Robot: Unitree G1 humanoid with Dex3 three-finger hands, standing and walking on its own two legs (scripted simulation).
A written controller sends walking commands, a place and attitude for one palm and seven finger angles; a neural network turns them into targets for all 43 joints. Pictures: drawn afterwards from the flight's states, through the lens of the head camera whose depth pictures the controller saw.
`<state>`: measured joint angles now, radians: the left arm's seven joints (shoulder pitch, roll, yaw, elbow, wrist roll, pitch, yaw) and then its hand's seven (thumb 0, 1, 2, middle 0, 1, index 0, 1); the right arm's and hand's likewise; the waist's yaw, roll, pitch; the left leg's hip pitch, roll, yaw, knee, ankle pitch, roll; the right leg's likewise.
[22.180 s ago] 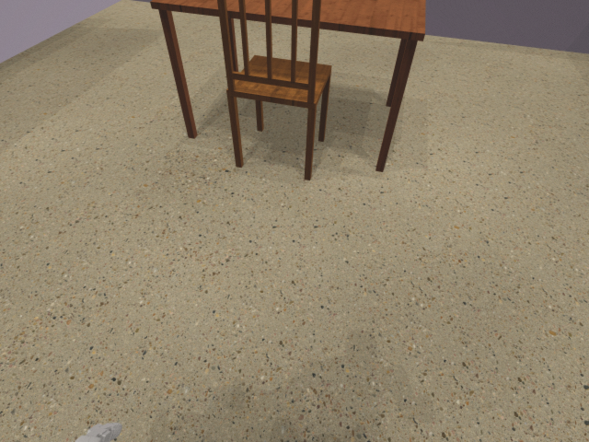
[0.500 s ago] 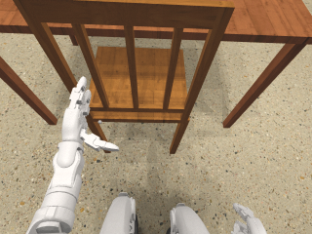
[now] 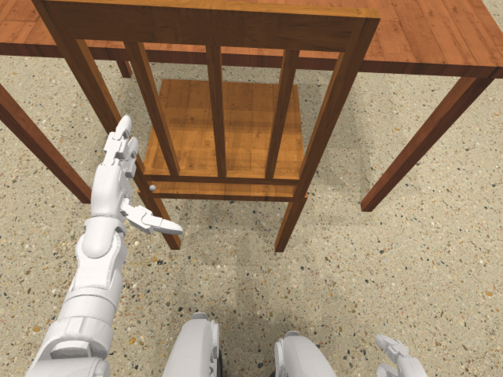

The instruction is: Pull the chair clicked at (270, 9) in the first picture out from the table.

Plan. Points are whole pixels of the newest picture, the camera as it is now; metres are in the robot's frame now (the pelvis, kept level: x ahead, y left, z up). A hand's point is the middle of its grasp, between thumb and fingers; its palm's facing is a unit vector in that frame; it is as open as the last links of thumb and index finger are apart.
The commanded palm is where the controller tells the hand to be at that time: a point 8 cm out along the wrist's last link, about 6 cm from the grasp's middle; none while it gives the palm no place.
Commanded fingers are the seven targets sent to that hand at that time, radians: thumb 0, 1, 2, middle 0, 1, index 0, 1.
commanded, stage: push the fingers through the gap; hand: left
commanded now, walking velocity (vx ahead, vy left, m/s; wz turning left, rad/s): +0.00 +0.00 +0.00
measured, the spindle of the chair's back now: (218, 124) +0.52 +0.07 +0.04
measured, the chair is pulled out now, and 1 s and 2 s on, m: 0.00 0.00 0.00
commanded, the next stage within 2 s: hook a spindle and tug to test in 1.70 s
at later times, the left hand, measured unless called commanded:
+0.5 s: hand (163, 182) +0.41 +0.15 +0.02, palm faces -0.02 -1.00 -0.04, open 16.9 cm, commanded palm +0.40 +0.19 +0.02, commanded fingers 0.00 -0.50 0.30 -0.06 -0.08 -0.06 -0.08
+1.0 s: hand (169, 154) +0.46 +0.15 +0.03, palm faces +0.02 -1.00 -0.05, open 16.9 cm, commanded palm +0.44 +0.19 +0.02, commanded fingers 0.00 -0.50 0.30 -0.06 -0.08 -0.06 -0.08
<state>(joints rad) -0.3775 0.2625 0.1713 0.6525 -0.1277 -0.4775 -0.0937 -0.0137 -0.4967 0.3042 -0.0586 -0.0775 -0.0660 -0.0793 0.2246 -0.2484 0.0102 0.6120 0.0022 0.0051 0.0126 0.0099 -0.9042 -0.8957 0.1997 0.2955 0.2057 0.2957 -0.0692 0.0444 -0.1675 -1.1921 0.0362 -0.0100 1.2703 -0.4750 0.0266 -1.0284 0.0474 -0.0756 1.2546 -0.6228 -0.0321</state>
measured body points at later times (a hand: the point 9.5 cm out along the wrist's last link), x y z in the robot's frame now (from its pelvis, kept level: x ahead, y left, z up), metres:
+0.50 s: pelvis +0.00 +0.00 +0.00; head +0.12 +0.01 +0.43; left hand +0.41 +0.20 +0.02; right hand +0.10 -0.25 -0.12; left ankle +0.06 +0.10 -0.62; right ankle -0.01 -0.11 -0.62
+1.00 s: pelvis +0.00 +0.00 -0.01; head +0.13 +0.01 +0.42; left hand +0.45 +0.20 +0.03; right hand +0.06 -0.26 -0.13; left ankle +0.06 +0.10 -0.62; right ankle -0.01 -0.11 -0.62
